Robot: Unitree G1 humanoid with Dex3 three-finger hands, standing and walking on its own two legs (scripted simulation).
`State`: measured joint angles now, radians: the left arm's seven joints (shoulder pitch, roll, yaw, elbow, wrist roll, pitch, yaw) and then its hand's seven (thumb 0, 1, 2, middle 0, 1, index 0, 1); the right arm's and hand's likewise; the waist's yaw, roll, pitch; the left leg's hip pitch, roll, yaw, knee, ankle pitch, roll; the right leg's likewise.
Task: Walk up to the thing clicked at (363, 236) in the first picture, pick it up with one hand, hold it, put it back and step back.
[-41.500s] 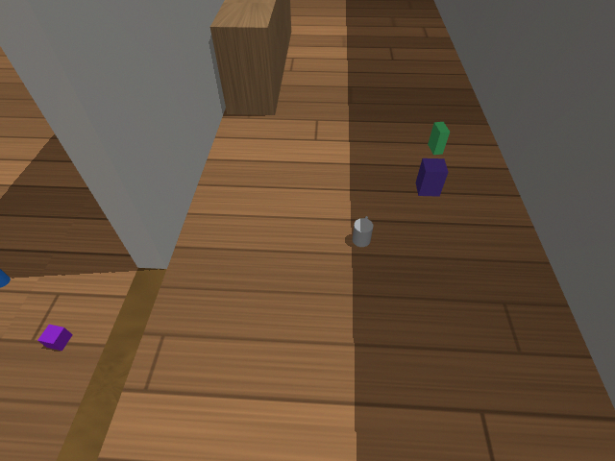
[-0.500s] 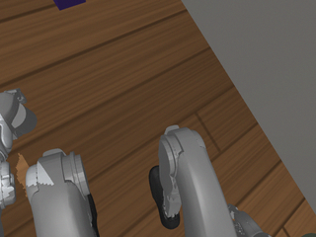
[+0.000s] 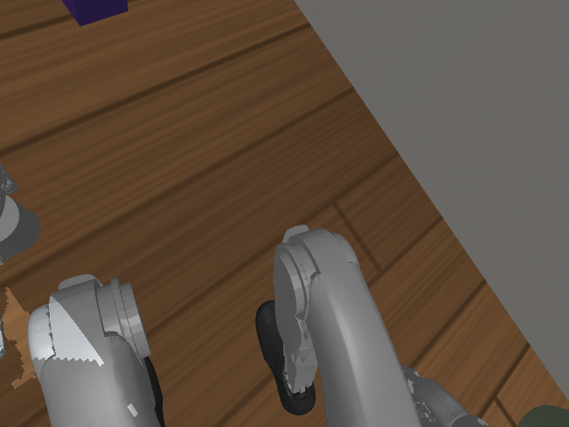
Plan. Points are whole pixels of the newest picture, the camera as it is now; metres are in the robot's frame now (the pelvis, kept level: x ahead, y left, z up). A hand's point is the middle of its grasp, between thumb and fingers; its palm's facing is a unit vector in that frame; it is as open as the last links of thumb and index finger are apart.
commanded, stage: open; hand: left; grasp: from above
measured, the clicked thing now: out of the picture +0.44 +0.32 -0.24
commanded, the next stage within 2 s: withdraw in 0.70 s
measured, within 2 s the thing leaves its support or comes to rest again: neither
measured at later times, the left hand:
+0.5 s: hand out of the picture +0.41 +0.31 -0.20, palm faces -0.43 -0.16 -0.89, open 13.4 cm
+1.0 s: hand out of the picture +0.42 +0.32 -0.19, palm faces -0.38 -0.13 -0.91, open 13.7 cm
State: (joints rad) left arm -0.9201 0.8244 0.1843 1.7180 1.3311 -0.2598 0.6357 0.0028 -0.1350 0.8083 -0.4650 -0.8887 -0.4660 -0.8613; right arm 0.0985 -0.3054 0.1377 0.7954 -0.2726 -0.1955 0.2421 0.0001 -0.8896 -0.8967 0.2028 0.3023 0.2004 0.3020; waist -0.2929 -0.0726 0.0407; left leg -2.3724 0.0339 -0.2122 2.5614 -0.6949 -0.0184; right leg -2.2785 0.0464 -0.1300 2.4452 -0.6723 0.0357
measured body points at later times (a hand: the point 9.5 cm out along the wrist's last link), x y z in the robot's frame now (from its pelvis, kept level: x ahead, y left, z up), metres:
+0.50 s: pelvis +0.00 +0.00 +0.00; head +0.24 +0.10 +0.37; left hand +0.43 +0.32 -0.15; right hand +0.07 -0.26 -0.08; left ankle +0.07 +0.13 -0.26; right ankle +0.10 -0.12 -0.26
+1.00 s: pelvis +0.00 +0.00 +0.01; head +0.23 +0.10 +0.38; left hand +0.44 +0.32 -0.14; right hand +0.07 -0.26 -0.08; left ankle +0.07 +0.13 -0.26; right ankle +0.10 -0.12 -0.26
